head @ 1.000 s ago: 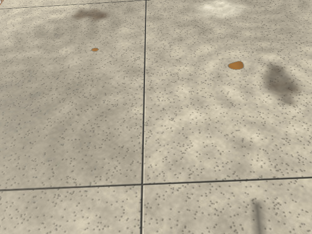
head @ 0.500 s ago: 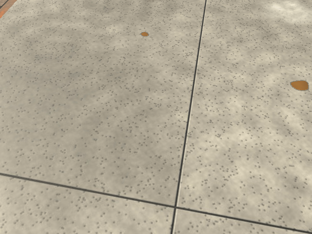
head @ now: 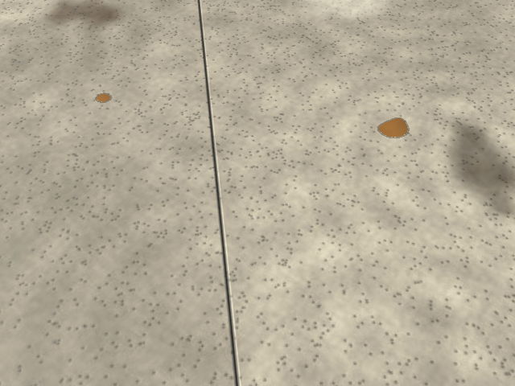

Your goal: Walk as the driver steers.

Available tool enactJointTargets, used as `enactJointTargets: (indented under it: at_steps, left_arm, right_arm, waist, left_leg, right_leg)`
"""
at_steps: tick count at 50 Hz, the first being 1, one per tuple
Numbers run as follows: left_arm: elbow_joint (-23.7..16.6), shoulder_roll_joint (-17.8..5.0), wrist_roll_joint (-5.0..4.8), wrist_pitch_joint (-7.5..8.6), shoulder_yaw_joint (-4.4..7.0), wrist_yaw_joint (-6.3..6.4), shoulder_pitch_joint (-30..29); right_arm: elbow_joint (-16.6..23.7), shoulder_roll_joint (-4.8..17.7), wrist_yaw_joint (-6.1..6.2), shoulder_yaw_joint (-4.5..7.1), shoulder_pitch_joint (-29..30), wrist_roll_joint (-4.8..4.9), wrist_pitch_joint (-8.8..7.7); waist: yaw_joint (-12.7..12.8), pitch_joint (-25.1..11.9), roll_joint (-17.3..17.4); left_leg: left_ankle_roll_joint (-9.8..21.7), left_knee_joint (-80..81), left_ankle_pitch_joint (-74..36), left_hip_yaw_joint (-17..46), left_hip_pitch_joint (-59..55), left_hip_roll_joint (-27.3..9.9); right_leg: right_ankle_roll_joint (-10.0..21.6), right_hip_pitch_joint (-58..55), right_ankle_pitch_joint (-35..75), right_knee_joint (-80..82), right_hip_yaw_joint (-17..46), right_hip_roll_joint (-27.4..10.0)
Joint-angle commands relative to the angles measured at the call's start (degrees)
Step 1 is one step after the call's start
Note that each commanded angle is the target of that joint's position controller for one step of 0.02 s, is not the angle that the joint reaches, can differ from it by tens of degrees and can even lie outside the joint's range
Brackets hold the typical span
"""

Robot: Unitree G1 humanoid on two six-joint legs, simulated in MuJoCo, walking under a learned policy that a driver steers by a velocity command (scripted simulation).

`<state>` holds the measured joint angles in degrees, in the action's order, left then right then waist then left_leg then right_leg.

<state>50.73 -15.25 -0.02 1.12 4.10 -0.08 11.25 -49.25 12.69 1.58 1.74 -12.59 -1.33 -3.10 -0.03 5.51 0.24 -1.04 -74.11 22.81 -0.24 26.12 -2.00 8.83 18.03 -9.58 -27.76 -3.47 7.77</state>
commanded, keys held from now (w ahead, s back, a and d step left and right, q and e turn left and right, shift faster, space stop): e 0.20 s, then no key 0.80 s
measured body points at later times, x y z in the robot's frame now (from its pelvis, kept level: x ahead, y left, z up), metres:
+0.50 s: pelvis +0.11 +0.06 +0.01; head +0.14 +0.07 +0.46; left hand +0.25 +0.31 -0.13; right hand +0.17 -0.22 -0.10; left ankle +0.14 +0.15 -0.73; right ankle +0.05 -0.03 -0.71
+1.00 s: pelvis +0.10 +0.06 +0.02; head +0.10 +0.05 +0.46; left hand +0.20 +0.29 -0.13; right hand +0.09 -0.21 -0.13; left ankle +0.14 +0.15 -0.73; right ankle +0.04 -0.05 -0.73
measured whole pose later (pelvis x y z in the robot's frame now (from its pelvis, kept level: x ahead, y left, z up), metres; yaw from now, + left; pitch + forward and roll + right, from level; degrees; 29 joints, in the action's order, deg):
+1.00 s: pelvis +0.10 +0.06 +0.02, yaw -13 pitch -2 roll +0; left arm 60.2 -13.1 0.4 -0.4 -0.3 1.9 12.4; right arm -56.3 14.2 1.0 0.5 -13.2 -0.6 0.8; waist -0.9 2.1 0.7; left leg 1.3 -21.8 9.7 0.1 9.9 1.5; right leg 0.8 5.1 -14.5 -21.9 3.9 1.9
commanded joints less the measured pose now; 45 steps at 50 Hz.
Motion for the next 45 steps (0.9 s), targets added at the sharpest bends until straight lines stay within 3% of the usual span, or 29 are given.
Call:
enactJointTargets:
  at_steps: [1,3,8,11,15,18,20,21,22,23,24,25,26,28,29,32,34,37,39,40,41,45]
  left_arm:
    - [-2.75,-6.58,0.29,1.03,1.19,0.18,2.59]
    - [-3.02,-8.45,0.55,1.20,1.65,0.01,3.45]
    - [-4.00,-8.95,0.35,-0.35,1.88,0.56,6.43]
    - [-4.67,-9.23,0.80,-1.13,2.08,0.85,7.63]
    - [-4.99,-8.46,1.60,-1.51,1.72,1.01,8.29]
    - [-5.28,-8.65,1.60,-1.92,1.47,1.16,6.87]
    - [-5.67,-8.59,0.77,-2.22,1.12,1.46,4.06]
    - [-6.21,-7.63,0.14,-2.09,0.62,1.65,2.92]
    - [-7.07,-3.56,0.14,-1.68,-0.63,1.68,5.84]
    - [-6.17,-4.85,-0.15,-2.54,-0.08,2.08,8.96]
    - [-5.06,-7.69,1.06,-3.10,0.47,2.19,8.29]
    - [-4.40,-7.60,0.87,-3.36,0.65,1.92,6.63]
    - [-3.91,-6.75,0.65,-3.60,0.52,1.66,5.83]
    - [-2.96,-5.66,0.72,-4.04,-0.01,0.92,5.56]
    - [-2.30,-5.20,0.60,-4.11,-0.31,0.78,5.58]
    - [-1.22,-3.62,0.16,-4.38,-1.31,1.04,3.06]
    - [-0.40,-3.73,-0.13,-4.45,-1.59,1.44,2.12]
    - [1.92,-3.86,0.27,-3.65,-2.05,1.94,3.59]
    - [2.17,-7.81,1.63,-2.53,-1.75,2.18,2.45]
    - [3.28,-7.06,0.49,-2.34,-1.97,1.85,-0.15]
    - [3.30,-4.71,0.45,-1.91,-2.63,1.58,-0.97]
    - [6.66,-4.85,0.45,-1.15,-3.03,2.14,1.67]
  right_arm:
    - [2.44,4.81,-0.02,1.18,-6.92,-0.96,2.38]
    - [3.34,4.60,-0.07,1.11,-6.22,-0.63,2.93]
    - [6.86,6.57,0.21,1.43,1.67,-0.12,4.06]
    - [8.09,7.17,0.44,1.39,4.60,0.19,4.44]
    - [8.47,7.33,0.73,1.09,5.22,0.76,3.98]
    - [8.39,7.46,0.93,0.91,3.70,1.25,3.51]
    - [7.33,6.93,1.06,0.76,-0.18,1.16,3.03]
    - [6.81,7.41,1.26,0.79,-2.23,0.46,2.41]
    - [7.57,11.09,1.74,1.09,-2.32,-0.53,1.94]
    - [7.71,13.15,1.23,1.12,-0.42,0.31,2.55]
    - [7.17,10.87,0.76,0.71,-2.13,0.66,2.51]
    - [7.08,8.71,0.50,-0.02,-0.86,0.73,2.26]
    - [7.29,7.88,0.53,-0.40,1.65,0.50,2.35]
    - [6.81,8.12,0.82,-0.53,2.94,0.31,2.28]
    - [6.25,8.18,0.75,-0.57,2.44,0.29,2.32]
    - [4.34,8.71,0.43,-0.51,0.23,0.39,2.51]
    - [3.16,9.53,0.24,-0.17,-0.71,0.19,2.83]
    - [1.93,9.81,0.09,0.11,0.09,0.51,3.24]
    - [1.95,8.69,-0.38,0.08,-1.31,0.71,2.90]
    - [0.82,6.40,-0.44,-0.41,-1.68,1.09,3.22]
    - [-0.36,7.41,-0.26,-0.23,-0.85,0.78,3.47]
    - [-3.01,7.64,-0.49,0.02,-1.28,0.59,3.44]
  waist:
    - [-2.42,-6.58,1.59]
    - [-2.35,-8.74,-0.21]
    - [0.76,-10.06,-4.24]
    - [2.01,-9.16,-5.02]
    - [2.85,-8.28,-5.90]
    - [2.37,-7.83,-6.31]
    - [-0.44,-7.18,-5.71]
    - [-1.61,-7.59,-3.83]
    - [0.44,-10.33,7.57]
    - [1.71,-10.15,13.68]
    - [0.51,-9.87,9.41]
    - [0.85,-7.92,5.60]
    - [1.77,-6.73,4.69]
    - [2.13,-6.46,8.46]
    - [1.95,-7.11,8.60]
    - [0.22,-8.16,8.44]
    - [-0.57,-8.04,9.31]
    - [1.04,-7.41,7.12]
    - [-1.24,-7.57,1.07]
    - [-2.32,-4.77,-5.36]
    - [-1.37,-3.35,-4.28]
    - [-0.95,-3.08,-3.53]
  left_leg:
    - [-1.62,5.87,-2.27,1.36,1.89,-1.25]
    - [-2.35,10.16,-4.82,0.94,2.37,-0.95]
    - [-3.23,17.64,-9.14,1.97,6.75,-1.09]
    - [-2.98,21.26,-8.09,3.06,8.53,-0.72]
    - [-1.16,26.61,-4.14,2.84,4.97,0.64]
    - [0.81,33.92,-1.53,2.33,-1.37,2.08]
    - [2.02,47.56,-7.93,1.67,-10.42,2.57]
    - [2.97,55.48,-17.20,4.52,-17.98,-0.26]
    - [5.84,57.76,-32.89,16.97,-24.62,-13.26]
    - [15.00,55.22,-51.01,25.45,-22.64,-20.83]
    - [18.50,55.16,-51.36,25.85,-20.80,-21.39]
    - [17.28,55.53,-47.24,21.34,-18.80,-17.97]
    - [14.58,56.16,-42.46,16.74,-17.34,-14.31]
    - [11.73,56.31,-42.70,11.38,-17.78,-9.98]
    - [11.23,55.71,-43.82,9.75,-18.69,-8.84]
    - [11.19,54.57,-40.89,9.30,-20.86,-8.28]
    - [11.28,54.23,-37.77,10.81,-21.21,-8.45]
    - [8.04,53.38,-30.10,11.22,-16.84,-7.34]
    - [4.87,52.85,-18.92,9.06,-11.67,-4.03]
    - [4.14,55.60,-13.37,5.79,-15.28,-0.81]
    - [3.68,55.00,-13.76,5.77,-18.10,-0.87]
    - [4.11,54.66,-17.86,6.45,-18.87,-2.33]
  right_leg:
    - [9.12,-4.40,43.67,9.50,15.18,-16.27]
    - [7.81,-5.19,46.38,8.43,14.34,-14.79]
    - [4.02,-9.57,35.92,7.15,18.15,-13.60]
    - [4.17,-12.50,29.50,6.84,22.01,-14.82]
    - [4.96,-14.33,34.97,4.19,23.76,-16.40]
    - [4.17,-13.91,37.82,1.74,25.37,-16.71]
    - [1.09,-11.03,31.91,-0.44,25.61,-14.59]
    - [-1.84,-6.82,23.71,-2.64,25.14,-12.34]
    - [-5.03,-2.22,4.60,-11.36,18.78,-7.17]
    - [-6.32,1.99,-25.17,-15.64,11.62,1.39]
    - [-6.87,1.87,-28.18,-24.22,11.07,-0.71]
    - [-7.42,1.85,-24.91,-26.80,12.01,-1.48]
    - [-8.35,1.24,-21.84,-26.69,12.40,-2.32]
    - [-9.96,-0.13,-17.93,-23.84,11.26,-2.71]
    - [-10.58,-1.03,-17.49,-21.43,10.21,-2.72]
    - [-11.22,-4.25,-16.91,-11.10,7.16,-4.10]
    - [-10.66,-5.92,-14.47,-5.00,5.88,-4.64]
    - [-8.99,-14.00,0.59,9.98,6.47,-6.52]
    - [-7.12,-17.80,9.37,7.81,14.19,-13.92]
    - [-5.53,-9.69,5.74,7.85,14.33,-14.10]
    - [-5.73,-6.87,1.87,9.35,14.45,-13.52]
    - [-6.30,-7.82,1.99,10.44,12.96,-11.96]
